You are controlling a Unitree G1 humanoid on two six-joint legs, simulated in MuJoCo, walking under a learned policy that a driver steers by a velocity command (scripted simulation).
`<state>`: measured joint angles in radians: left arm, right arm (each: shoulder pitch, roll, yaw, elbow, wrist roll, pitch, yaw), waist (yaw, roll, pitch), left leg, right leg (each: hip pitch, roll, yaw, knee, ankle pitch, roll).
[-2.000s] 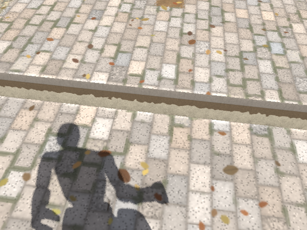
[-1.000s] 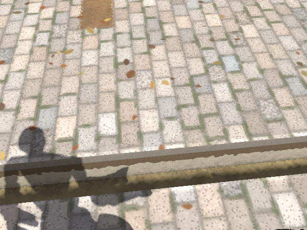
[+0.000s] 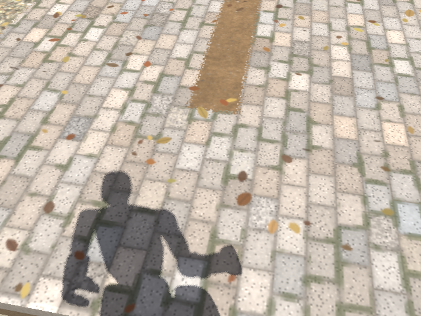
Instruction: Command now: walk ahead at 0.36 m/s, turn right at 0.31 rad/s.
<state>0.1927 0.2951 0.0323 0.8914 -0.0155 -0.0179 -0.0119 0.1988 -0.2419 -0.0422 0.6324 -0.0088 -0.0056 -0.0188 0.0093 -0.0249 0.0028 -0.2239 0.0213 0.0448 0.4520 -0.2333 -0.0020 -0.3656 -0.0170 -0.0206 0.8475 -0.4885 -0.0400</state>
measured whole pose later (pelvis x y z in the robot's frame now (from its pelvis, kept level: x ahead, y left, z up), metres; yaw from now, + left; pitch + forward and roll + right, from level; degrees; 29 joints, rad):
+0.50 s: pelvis +0.19 -0.10 +0.00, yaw -16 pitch +1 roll +4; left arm 0.54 0.21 0.03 0.84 -0.03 -0.08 0.03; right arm 0.07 -0.28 -0.08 0.69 0.04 -0.08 0.02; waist 0.04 0.04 -0.01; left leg -0.80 0.06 -0.09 0.96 -0.05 -0.01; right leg 0.04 0.06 0.12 0.31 -0.35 -0.12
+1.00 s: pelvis +0.53 -0.17 +0.00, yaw -11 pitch +2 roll +3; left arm 0.11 0.25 -0.01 0.66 0.04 -0.11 -0.02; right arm 0.35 -0.26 -0.05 0.85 0.01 -0.07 0.01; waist -0.03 -0.03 0.05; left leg -0.25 -0.16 -0.05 0.31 -0.10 0.11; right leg -0.79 -0.10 0.10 1.12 -0.16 0.00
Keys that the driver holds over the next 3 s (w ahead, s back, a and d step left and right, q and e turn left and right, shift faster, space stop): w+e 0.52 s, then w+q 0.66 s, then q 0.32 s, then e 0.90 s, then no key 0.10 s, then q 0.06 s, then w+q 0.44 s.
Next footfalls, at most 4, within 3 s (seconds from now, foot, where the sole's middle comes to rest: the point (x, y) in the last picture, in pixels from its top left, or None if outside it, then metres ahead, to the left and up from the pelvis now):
0.20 right None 0.09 -0.12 -0.78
0.74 left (253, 287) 0.62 -0.11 -0.78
1.18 right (324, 241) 0.79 -0.37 -0.78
1.66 left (253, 214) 0.90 -0.13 -0.78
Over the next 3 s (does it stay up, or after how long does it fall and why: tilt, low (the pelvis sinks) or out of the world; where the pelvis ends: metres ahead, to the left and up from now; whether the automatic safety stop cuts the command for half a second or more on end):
stays up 0.87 -0.30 0.01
